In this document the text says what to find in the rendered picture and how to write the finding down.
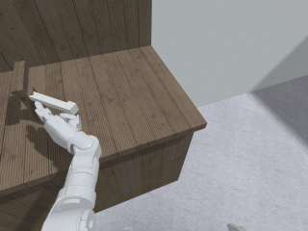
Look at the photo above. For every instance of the tap lever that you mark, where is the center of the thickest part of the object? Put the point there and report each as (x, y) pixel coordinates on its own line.
(69, 107)

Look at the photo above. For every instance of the left robot hand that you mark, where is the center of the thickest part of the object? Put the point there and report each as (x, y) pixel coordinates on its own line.
(60, 127)

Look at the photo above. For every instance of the robot left forearm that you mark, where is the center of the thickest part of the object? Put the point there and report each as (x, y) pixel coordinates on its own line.
(81, 178)

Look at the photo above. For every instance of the counter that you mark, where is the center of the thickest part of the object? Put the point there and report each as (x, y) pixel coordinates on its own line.
(97, 54)

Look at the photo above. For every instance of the left robot upper arm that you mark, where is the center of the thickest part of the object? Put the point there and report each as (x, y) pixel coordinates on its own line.
(76, 219)

